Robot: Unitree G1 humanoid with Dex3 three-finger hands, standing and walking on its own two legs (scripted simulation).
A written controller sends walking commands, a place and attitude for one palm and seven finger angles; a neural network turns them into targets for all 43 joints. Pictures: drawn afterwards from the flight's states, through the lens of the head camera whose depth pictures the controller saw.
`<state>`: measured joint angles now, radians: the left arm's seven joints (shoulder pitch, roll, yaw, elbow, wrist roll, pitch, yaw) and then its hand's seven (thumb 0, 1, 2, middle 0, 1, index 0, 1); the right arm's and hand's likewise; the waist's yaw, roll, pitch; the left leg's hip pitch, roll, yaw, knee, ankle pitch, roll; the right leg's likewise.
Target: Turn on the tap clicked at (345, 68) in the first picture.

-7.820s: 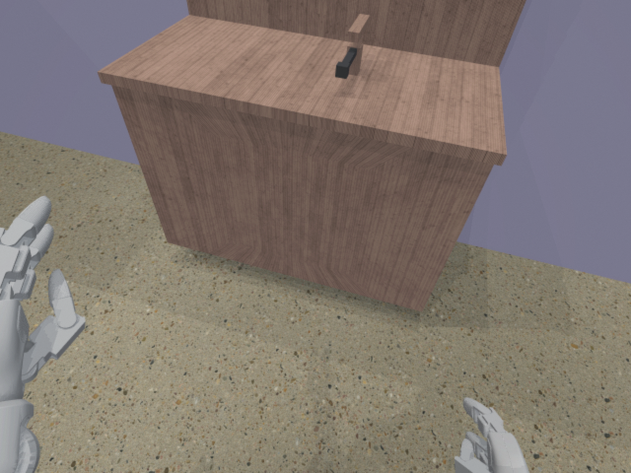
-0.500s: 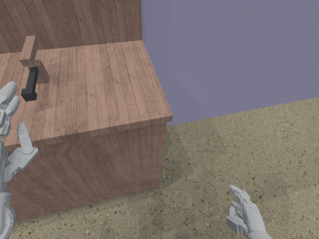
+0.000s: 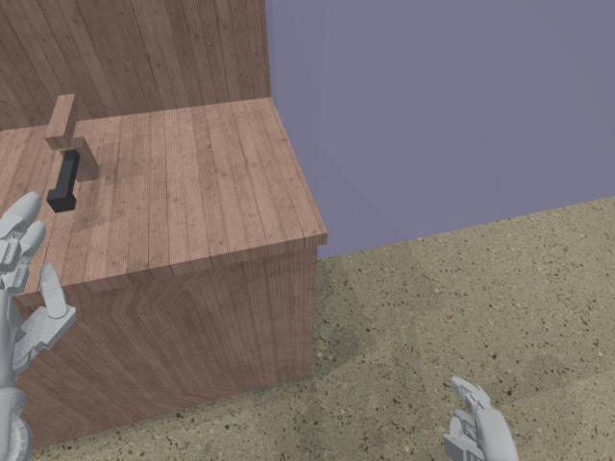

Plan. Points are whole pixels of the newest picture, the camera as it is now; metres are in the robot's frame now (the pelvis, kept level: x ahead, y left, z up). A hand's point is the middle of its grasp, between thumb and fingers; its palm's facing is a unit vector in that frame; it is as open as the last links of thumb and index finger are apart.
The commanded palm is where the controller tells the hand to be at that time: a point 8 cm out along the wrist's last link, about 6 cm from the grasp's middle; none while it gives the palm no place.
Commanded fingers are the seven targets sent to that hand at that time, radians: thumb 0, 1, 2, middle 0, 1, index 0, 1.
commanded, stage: look again from close up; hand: left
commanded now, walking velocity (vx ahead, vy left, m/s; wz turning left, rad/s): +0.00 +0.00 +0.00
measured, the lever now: (61, 199) +0.46 +0.42 +0.07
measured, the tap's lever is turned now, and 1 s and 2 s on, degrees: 0 0 0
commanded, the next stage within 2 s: shuffle to correct the standing spot in 0.08 s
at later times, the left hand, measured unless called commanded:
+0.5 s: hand (70, 300) +0.23 +0.26 +0.15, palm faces +0.41 -0.84 -0.35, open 7.4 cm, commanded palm +0.18 +0.29 +0.17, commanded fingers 0.00 0.90 0.90 -0.20 -0.30 -0.20 -0.30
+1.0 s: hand (89, 201) +0.35 +0.28 +0.17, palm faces +0.36 -0.84 -0.41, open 7.4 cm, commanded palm +0.29 +0.33 +0.17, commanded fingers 0.00 0.90 0.90 -0.20 -0.30 -0.20 -0.30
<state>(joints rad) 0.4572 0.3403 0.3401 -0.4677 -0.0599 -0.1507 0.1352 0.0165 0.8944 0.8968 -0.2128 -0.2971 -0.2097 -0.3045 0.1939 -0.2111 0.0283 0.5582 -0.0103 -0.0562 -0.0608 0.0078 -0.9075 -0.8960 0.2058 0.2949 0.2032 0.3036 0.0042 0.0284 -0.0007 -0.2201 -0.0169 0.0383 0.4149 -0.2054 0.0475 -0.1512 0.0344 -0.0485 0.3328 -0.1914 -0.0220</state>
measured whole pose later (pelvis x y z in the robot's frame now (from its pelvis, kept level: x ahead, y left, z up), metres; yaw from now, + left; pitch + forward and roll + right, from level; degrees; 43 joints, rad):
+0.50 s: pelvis +0.01 +0.01 -0.01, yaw -1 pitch +1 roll -1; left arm 0.45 0.32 0.34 -0.45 -0.05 -0.15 0.15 0.02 0.89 0.90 -0.21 -0.30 -0.21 -0.30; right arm 0.24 -0.23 0.01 0.57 -0.02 -0.06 -0.06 0.01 -0.91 -0.90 0.21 0.30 0.20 0.30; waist 0.00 0.02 -0.03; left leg -0.26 -0.04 0.06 0.53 -0.30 0.08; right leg -0.21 0.01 -0.03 0.49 -0.30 -0.01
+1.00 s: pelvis +0.11 +0.06 -0.02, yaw -4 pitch +0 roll +1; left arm 0.41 0.37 0.39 -0.52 -0.06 -0.18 0.13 0.02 0.89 0.90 -0.21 -0.30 -0.21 -0.30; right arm 0.16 -0.16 0.02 0.57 0.00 -0.09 -0.01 0.01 -0.91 -0.90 0.20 0.29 0.20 0.30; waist 0.00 0.00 0.08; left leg -0.22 -0.05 0.10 0.55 -0.33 0.07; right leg -0.44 -0.03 -0.07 0.96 -0.43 0.00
